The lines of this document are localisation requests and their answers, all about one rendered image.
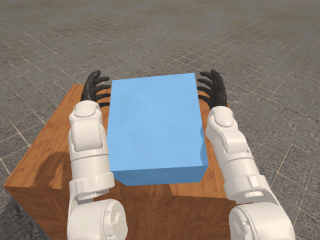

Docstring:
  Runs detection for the right robot forearm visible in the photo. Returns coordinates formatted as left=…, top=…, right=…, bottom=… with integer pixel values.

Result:
left=205, top=106, right=296, bottom=240

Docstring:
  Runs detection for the right robot upper arm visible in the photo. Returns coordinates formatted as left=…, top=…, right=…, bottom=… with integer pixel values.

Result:
left=229, top=201, right=295, bottom=240

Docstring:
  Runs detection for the left robot upper arm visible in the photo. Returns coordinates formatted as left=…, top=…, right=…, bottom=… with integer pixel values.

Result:
left=67, top=198, right=128, bottom=240

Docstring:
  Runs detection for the robot right hand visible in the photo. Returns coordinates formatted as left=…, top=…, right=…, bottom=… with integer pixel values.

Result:
left=196, top=69, right=228, bottom=111

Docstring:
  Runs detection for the left robot forearm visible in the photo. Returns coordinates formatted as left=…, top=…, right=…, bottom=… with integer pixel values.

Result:
left=67, top=100, right=115, bottom=240

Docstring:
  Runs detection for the robot left hand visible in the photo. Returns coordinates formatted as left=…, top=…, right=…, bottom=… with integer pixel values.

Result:
left=80, top=70, right=111, bottom=108

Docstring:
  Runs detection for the carton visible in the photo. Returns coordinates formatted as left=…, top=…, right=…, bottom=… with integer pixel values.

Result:
left=106, top=73, right=209, bottom=186

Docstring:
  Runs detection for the pedestal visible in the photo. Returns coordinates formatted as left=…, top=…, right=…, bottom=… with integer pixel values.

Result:
left=3, top=84, right=253, bottom=240

